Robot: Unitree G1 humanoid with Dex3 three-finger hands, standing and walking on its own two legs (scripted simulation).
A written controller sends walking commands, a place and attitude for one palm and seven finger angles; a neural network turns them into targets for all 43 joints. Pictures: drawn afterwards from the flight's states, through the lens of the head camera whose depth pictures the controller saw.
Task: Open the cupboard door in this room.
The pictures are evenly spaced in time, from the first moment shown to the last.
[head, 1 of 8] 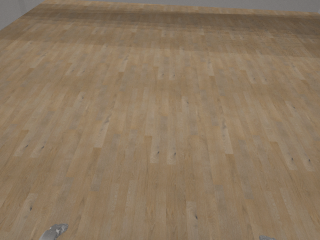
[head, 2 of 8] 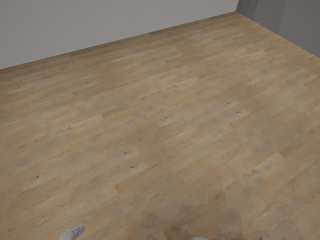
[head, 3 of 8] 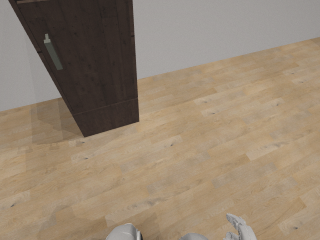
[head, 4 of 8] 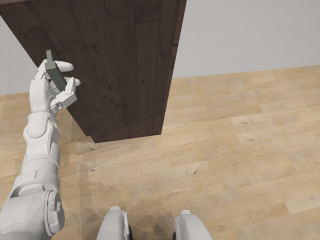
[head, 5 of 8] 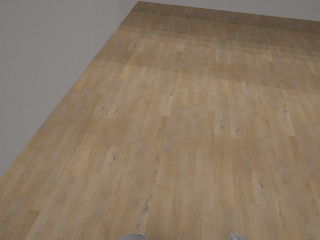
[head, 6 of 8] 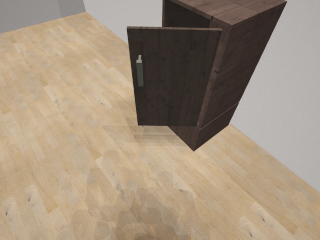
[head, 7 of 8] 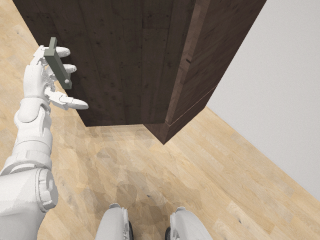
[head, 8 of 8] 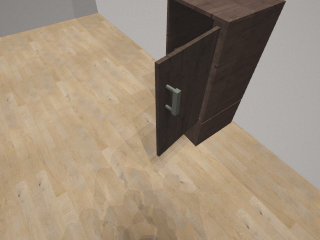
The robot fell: no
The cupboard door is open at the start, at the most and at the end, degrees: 0 100 100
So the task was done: yes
